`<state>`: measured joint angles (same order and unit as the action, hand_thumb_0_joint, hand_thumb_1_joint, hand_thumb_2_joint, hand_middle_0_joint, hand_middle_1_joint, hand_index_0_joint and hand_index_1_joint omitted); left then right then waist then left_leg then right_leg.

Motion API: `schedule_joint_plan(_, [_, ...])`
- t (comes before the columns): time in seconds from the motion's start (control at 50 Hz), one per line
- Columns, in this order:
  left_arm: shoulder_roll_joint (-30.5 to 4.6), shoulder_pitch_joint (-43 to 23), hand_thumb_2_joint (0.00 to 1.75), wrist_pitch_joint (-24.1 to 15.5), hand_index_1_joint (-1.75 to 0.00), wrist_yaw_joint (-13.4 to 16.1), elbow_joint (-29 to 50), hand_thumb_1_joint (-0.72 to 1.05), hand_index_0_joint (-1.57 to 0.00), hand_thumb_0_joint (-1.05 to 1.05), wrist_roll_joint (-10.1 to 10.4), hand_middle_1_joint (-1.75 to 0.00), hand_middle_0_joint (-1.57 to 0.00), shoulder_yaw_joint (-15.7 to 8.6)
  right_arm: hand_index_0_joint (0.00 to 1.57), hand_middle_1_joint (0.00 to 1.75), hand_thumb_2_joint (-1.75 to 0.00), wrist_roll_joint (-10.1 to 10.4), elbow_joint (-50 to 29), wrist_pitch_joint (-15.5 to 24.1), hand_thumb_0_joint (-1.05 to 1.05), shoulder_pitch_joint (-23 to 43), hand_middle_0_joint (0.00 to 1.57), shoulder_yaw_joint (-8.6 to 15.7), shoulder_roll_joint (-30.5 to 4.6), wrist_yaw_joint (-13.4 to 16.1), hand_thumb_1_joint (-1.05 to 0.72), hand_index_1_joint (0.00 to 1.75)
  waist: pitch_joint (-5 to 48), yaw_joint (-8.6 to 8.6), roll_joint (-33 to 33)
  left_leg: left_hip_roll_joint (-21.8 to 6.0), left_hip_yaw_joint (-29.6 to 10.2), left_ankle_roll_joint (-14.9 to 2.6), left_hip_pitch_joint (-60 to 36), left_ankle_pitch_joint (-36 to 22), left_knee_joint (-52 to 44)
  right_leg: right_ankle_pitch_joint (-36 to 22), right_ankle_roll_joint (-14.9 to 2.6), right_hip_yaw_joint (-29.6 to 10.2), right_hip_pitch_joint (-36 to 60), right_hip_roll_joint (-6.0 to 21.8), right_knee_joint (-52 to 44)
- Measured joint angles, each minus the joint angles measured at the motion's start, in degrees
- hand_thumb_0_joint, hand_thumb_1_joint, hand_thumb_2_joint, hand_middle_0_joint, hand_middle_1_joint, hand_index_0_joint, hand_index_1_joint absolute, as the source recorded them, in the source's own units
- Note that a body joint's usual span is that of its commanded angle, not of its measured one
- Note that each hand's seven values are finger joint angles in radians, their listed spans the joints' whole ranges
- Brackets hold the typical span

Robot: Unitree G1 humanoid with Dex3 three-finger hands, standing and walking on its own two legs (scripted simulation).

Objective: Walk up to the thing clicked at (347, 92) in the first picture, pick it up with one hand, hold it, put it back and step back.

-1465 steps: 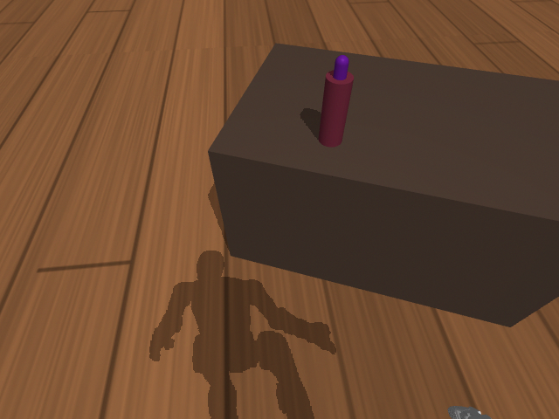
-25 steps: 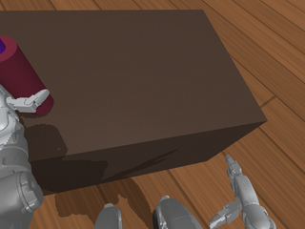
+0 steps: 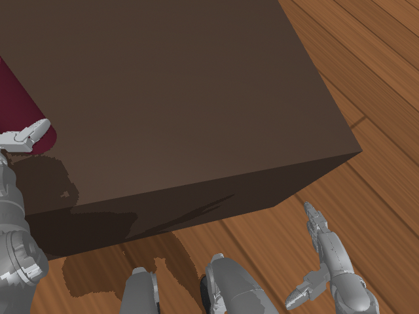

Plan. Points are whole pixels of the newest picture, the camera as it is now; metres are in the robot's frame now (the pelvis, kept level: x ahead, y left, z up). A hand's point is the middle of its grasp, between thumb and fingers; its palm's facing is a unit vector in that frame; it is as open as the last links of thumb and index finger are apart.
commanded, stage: lower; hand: left
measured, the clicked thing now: (0, 98) +0.48 +0.27 +0.08
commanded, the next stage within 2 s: loosen in 0.58 s
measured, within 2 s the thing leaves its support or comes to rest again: rests again in 0.38 s
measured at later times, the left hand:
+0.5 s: hand (25, 127) +0.48 +0.27 +0.00, palm faces +0.30 -0.95 +0.01, open 10.1 cm
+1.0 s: hand (27, 125) +0.48 +0.26 +0.00, palm faces +0.29 -0.96 +0.02, open 12.3 cm
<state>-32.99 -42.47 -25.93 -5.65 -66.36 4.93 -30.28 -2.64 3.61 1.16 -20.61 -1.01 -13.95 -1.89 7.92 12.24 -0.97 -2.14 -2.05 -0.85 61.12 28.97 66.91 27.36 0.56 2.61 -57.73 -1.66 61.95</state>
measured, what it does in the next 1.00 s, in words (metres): stands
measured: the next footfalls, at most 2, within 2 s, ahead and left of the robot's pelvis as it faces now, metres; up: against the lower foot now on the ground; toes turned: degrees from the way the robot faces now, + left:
none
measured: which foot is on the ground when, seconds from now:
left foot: down 0.00-1.00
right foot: down 0.00-1.00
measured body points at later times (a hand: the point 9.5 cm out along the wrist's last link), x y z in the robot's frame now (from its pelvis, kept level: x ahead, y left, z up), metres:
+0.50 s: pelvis +0.00 +0.00 -0.01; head +0.14 +0.06 +0.41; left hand +0.46 +0.32 +0.00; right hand +0.16 -0.25 -0.01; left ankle +0.02 +0.10 -0.65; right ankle +0.02 -0.13 -0.65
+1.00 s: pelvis -0.01 +0.00 -0.02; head +0.13 +0.06 +0.40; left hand +0.46 +0.31 +0.00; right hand +0.15 -0.24 -0.01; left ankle +0.02 +0.10 -0.65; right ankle +0.02 -0.13 -0.65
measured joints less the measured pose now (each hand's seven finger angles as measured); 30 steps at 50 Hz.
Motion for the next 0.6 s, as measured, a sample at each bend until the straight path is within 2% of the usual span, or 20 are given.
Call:
schedule_joint_plan(0.24, [0.1, 1.2, 1.05, -0.7, -1.04, -0.8, 0.1, -0.45, -0.78, -0.02, -0.1, -1.04, -0.70, -0.3, 0.06, 0.05, -0.05, -0.1, -2.3, -0.2, -0.01, -0.8, 0.06, -0.5, 0.0, -0.3, 0.51, 0.05, 0.5, 0.34, 0.0, 0.0, 0.0, -0.03, 1.8, 0.9, 1.7, 0.9, 0.07, 0.0, -1.8, 0.0, 1.7])
schedule_joint_plan(0.6, [0.4, 1.2, 1.05, -2.5, -1.05, 0.8, 0.1, -0.45, -0.78, -0.02, -1.0, -1.04, -0.70, -0.1, 0.06, 0.05, -0.05, -0.6, -4.3, -0.5, -0.01, -1.4, 0.06, 0.4, -0.4, -0.8, 0.51, 0.05, 0.6, 1.18, -0.3, 0.1, -0.2, -0.22, 4.6, 1.3, 4.2, 1.3, 0.22, 0.2, -4.5, 0.0, 4.0])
